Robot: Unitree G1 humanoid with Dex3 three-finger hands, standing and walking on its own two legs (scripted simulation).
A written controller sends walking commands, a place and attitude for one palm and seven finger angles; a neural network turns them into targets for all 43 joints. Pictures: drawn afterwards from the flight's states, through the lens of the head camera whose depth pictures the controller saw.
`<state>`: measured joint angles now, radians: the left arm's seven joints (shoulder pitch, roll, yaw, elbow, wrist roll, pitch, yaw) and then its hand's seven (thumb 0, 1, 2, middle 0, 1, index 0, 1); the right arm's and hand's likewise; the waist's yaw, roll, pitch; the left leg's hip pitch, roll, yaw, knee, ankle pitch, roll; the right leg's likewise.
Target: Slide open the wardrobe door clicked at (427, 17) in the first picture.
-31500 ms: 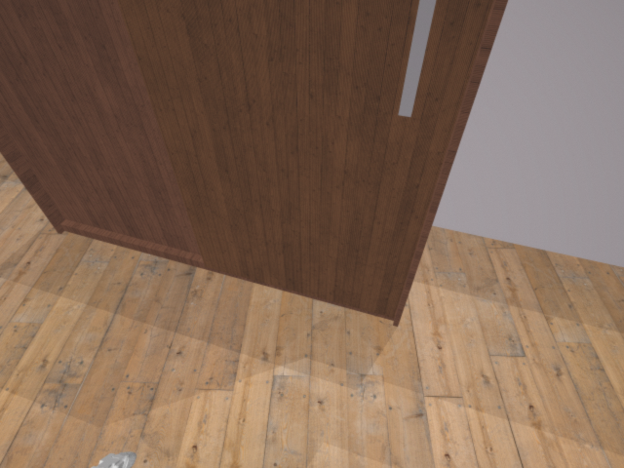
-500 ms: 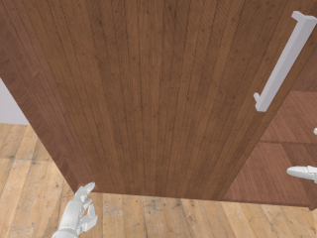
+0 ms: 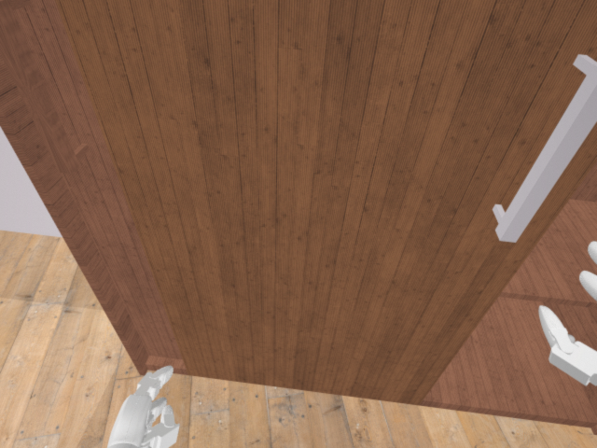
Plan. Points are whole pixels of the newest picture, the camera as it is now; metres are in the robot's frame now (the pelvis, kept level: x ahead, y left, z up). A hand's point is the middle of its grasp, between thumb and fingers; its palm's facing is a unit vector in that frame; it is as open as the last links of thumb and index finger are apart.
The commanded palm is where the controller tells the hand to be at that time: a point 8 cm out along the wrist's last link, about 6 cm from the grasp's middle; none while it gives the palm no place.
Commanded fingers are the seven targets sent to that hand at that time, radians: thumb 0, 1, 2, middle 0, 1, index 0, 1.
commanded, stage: draw the hand back to the body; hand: right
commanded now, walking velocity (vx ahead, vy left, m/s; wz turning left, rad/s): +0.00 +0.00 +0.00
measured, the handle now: (541, 158) +0.43 -0.32 +0.22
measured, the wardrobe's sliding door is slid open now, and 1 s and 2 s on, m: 0.58 0.58 0.58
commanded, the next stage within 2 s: step back with the hand held close in 0.44 s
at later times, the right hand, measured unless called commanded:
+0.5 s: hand (565, 356) +0.18 -0.25 +0.15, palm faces +0.47 +0.81 -0.36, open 7.5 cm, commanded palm +0.13 -0.29 +0.17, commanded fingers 0.00 -0.90 -0.90 0.20 0.30 0.20 0.30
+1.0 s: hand out of the picture +0.13 -0.29 +0.15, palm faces +0.40 +0.79 -0.47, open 7.4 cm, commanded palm +0.07 -0.32 +0.17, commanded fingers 0.00 -0.90 -0.90 0.20 0.30 0.20 0.30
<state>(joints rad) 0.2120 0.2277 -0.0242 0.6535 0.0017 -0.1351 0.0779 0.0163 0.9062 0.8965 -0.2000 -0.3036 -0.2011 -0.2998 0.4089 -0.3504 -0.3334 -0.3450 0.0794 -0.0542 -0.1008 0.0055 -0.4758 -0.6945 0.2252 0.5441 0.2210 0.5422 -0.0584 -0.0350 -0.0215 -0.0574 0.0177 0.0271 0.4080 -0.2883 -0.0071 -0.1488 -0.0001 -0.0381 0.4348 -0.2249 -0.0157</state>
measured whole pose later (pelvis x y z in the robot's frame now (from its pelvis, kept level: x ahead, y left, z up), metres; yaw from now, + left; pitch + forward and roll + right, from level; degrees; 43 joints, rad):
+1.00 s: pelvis -0.06 -0.01 +0.00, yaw -2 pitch +0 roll +2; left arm 0.21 0.23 -0.01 0.55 -0.02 0.01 0.10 0.01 0.91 0.90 -0.20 -0.30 -0.20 -0.30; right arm 0.55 -0.44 -0.39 -0.47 0.06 -0.14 -0.12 0.02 -0.89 -0.90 0.22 0.30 0.21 0.30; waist -0.02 -0.01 0.01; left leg -0.21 0.02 0.05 0.41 -0.19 -0.03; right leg -0.32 0.00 -0.01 0.45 -0.13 -0.04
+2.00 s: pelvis -0.24 -0.06 -0.01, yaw +0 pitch -1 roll +2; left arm 0.26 0.19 0.00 0.61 -0.01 -0.08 0.04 0.01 0.91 0.90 -0.20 -0.30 -0.20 -0.30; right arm 0.64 -0.44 -0.44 -0.61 0.07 -0.18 -0.11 0.02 -0.89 -0.90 0.21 0.30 0.21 0.30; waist -0.01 0.10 -0.07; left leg -0.24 -0.01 -0.05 0.56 -0.32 0.04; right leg -0.60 0.03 0.00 1.06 -0.35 0.03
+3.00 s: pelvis -0.28 -0.09 -0.01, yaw -2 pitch +0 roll +1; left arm 0.24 0.17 -0.02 0.64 0.00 -0.14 0.04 0.01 0.91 0.90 -0.20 -0.30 -0.20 -0.30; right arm 0.57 -0.40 -0.43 -0.49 0.04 -0.21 -0.15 0.01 -0.89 -0.90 0.21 0.30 0.21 0.30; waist 0.00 -0.01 0.00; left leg -0.21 0.00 0.07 0.55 -0.34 0.01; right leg -0.33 -0.08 -0.04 0.58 -0.25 0.03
